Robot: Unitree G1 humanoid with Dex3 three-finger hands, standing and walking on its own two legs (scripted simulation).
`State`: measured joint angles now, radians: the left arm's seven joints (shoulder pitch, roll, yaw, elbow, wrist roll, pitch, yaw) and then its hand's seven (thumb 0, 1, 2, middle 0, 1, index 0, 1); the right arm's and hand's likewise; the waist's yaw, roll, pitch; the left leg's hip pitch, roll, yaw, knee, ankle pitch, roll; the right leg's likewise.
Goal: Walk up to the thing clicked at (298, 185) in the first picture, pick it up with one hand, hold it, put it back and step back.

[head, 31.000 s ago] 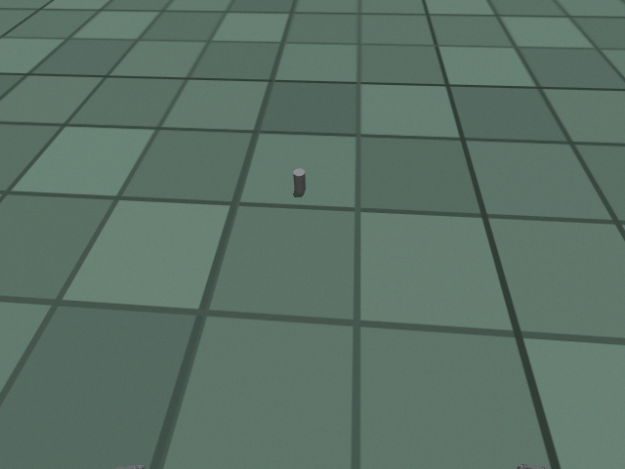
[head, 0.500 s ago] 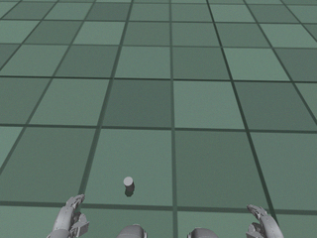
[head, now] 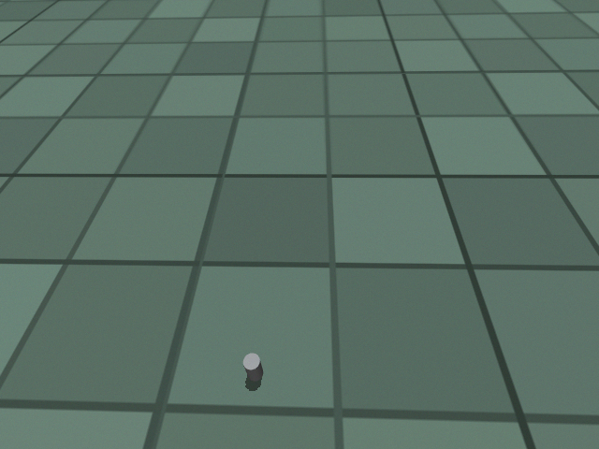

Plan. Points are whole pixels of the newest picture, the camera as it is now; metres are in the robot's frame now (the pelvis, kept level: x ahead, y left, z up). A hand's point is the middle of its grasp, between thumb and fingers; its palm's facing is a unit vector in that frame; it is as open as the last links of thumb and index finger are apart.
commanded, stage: stand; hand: left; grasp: from above
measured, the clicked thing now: (253, 367) +0.46 +0.20 -0.72
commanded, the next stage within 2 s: step back in 1.84 s
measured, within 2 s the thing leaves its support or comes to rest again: neither
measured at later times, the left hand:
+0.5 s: hand out of the picture +0.05 +0.22 -0.16, palm faces +0.01 -0.95 -0.32, open 7.3 cm
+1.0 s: hand out of the picture +0.08 +0.22 -0.15, palm faces +0.00 -0.95 -0.32, open 7.3 cm
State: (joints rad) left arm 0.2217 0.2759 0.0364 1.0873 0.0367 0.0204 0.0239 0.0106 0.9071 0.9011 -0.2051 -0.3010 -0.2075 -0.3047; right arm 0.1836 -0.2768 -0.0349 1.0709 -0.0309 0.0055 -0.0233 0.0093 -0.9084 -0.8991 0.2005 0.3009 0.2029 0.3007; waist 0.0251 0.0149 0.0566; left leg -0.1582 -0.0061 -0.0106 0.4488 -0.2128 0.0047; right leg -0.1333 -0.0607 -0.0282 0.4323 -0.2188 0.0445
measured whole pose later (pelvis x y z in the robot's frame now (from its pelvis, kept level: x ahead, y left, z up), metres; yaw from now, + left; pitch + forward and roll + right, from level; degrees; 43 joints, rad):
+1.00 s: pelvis +0.01 -0.02 +0.01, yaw -1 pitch -4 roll +0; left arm 0.12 0.29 0.03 1.14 0.02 0.00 0.01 0.01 0.91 0.90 -0.21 -0.30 -0.21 -0.30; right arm 0.12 -0.32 -0.01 1.14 -0.02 -0.01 -0.02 0.01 -0.91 -0.90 0.20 0.30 0.20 0.30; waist 0.01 0.02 0.06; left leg -0.10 0.02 0.00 0.34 -0.17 -0.02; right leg -0.09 -0.03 -0.02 0.34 -0.18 0.02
